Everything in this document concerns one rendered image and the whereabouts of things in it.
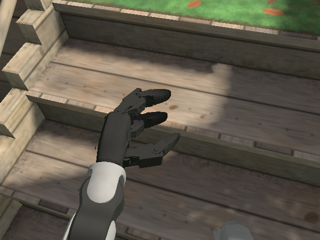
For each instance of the right robot shin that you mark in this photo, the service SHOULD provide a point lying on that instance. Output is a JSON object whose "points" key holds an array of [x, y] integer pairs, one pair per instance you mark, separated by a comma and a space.
{"points": [[232, 223]]}

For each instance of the robot left hand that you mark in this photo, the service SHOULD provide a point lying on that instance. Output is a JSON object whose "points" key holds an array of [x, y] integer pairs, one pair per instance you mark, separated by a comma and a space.
{"points": [[126, 121]]}

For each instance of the right robot thigh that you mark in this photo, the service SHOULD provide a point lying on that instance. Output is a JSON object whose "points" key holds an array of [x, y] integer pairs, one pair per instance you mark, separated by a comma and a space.
{"points": [[232, 232]]}

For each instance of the robot left forearm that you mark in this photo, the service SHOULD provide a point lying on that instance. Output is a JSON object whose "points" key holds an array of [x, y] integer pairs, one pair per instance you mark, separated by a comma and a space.
{"points": [[101, 201]]}

